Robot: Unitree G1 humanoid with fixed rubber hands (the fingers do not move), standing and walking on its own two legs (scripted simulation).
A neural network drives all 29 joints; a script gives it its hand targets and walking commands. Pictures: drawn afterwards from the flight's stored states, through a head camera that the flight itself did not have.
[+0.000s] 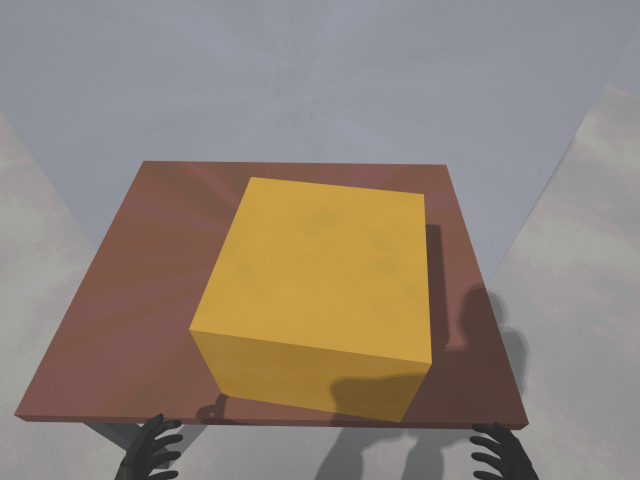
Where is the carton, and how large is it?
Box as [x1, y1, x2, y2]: [189, 177, 431, 422]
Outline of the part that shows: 251,177 189,328 222,393 231,396 399,422 431,363 423,194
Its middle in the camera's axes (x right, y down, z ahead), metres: +0.00 +0.10 +0.64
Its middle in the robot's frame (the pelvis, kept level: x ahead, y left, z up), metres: +0.42 +0.02 -0.07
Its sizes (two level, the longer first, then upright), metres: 0.292 0.290 0.229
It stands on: a table, 0.59 m high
